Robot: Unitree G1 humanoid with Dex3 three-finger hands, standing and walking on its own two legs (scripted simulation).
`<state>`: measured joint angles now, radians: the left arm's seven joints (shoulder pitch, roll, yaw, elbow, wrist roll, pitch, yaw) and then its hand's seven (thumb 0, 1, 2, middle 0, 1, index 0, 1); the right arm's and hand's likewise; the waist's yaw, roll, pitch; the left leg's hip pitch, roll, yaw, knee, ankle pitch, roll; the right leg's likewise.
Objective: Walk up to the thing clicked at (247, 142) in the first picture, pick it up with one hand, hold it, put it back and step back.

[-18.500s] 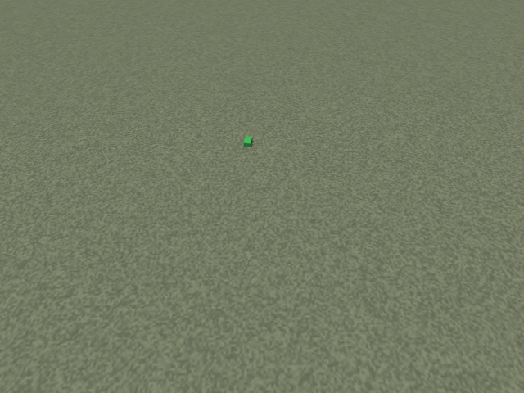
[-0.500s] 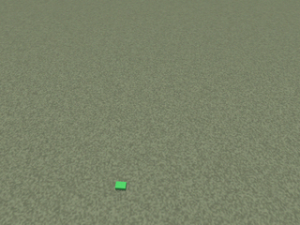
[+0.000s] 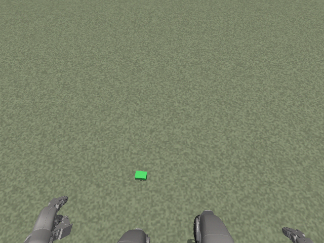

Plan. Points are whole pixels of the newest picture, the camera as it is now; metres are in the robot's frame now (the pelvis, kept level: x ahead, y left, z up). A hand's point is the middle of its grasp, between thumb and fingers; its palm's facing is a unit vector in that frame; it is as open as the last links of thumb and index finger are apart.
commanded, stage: walk up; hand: left
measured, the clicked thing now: (141, 175) +0.51 +0.16 -0.72
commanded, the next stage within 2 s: none
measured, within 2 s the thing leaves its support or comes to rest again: neither
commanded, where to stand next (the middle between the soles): +0.11 -0.02 m, yaw -5 degrees
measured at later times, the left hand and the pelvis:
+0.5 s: hand out of the picture +0.07 +0.23 -0.11, palm faces -0.13 -0.90 -0.42, open 7.4 cm; pelvis +0.01 -0.06 +0.02, yaw -5 degrees
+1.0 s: hand (72, 230) +0.17 +0.25 -0.12, palm faces -0.05 -0.88 -0.46, open 7.4 cm; pelvis +0.03 -0.03 +0.02, yaw -2 degrees
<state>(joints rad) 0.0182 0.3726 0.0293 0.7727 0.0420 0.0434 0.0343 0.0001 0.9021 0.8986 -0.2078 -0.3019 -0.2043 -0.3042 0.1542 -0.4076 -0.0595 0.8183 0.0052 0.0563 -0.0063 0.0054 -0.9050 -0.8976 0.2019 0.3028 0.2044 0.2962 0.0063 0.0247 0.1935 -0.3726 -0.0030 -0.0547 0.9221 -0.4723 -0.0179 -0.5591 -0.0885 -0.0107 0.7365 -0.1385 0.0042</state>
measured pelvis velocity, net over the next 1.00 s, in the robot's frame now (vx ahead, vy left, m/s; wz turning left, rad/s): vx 0.03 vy -0.03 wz -0.04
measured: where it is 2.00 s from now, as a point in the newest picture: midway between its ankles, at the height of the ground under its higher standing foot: outside the picture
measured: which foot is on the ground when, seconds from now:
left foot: down 0.00-0.44, up 0.46-0.84, down 0.86-1.00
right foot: down 0.00-0.02, up 0.04-0.40, down 0.42-0.90, up 0.92-1.00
